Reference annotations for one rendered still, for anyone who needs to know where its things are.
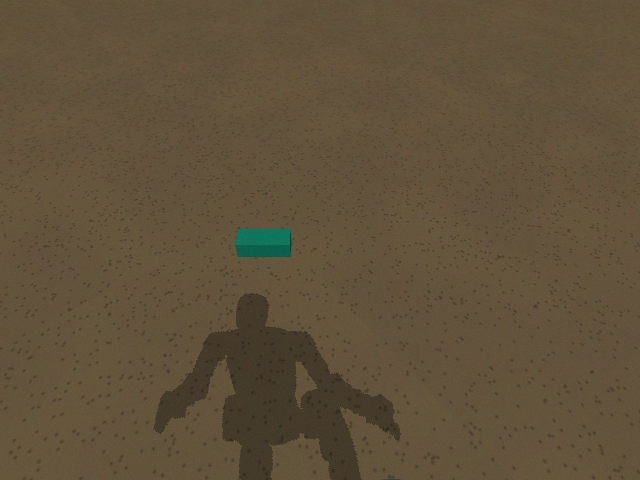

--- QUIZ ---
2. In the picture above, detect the carton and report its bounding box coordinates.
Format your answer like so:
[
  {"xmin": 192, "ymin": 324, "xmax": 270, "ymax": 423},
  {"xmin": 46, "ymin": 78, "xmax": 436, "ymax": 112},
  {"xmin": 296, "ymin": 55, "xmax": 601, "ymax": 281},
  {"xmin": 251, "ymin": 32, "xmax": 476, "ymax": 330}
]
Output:
[{"xmin": 235, "ymin": 229, "xmax": 291, "ymax": 257}]

